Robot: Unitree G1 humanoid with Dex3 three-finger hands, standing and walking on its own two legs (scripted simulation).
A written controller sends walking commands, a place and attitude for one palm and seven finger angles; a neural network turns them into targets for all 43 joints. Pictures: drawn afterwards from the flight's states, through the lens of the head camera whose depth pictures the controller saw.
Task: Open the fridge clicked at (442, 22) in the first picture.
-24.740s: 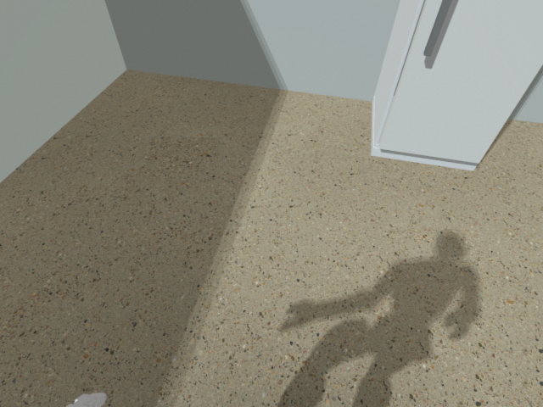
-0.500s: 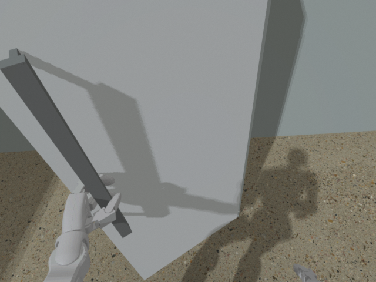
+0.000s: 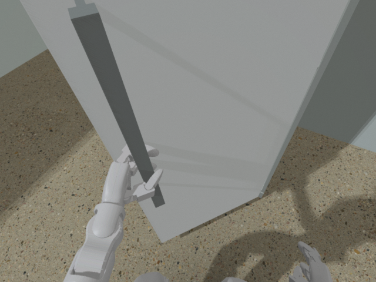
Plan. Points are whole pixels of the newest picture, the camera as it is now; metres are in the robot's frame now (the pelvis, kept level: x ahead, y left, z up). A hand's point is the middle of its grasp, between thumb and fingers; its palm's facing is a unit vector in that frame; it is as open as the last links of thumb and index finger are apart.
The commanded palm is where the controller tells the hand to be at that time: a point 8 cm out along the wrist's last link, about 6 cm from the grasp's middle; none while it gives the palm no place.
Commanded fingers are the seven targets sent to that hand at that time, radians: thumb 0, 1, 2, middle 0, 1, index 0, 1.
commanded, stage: walk backward, drawing the door open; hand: left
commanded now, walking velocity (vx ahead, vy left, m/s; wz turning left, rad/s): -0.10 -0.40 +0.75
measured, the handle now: (134, 140) +0.35 +0.10 +0.13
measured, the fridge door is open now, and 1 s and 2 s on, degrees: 54 80 73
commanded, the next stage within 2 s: stop walking and hold the door back in 0.64 s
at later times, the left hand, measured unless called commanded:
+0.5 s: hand (204, 240) +0.19 -0.02 +0.06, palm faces +0.28 -0.94 -0.17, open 7.0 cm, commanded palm +0.14 +0.01 +0.06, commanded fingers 0.00 0.90 0.90 -0.45 -1.40 -0.45 -1.40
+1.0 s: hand (245, 256) +0.16 -0.09 +0.06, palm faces +0.70 -0.66 -0.28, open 6.7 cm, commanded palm +0.12 -0.04 +0.06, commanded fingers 0.00 0.90 0.90 -0.45 -1.40 -0.45 -1.40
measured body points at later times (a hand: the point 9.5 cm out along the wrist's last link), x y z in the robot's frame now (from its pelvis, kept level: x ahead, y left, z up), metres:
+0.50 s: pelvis -0.04 -0.22 -0.01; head +0.01 -0.21 +0.43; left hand +0.17 +0.03 +0.07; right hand +0.20 -0.37 -0.11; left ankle -0.08 -0.15 -0.73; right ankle +0.08 -0.27 -0.72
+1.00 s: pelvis +0.02 -0.41 +0.01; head +0.07 -0.43 +0.46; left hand +0.12 -0.06 +0.08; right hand +0.32 -0.48 -0.11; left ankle -0.07 -0.32 -0.63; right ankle +0.11 -0.50 -0.72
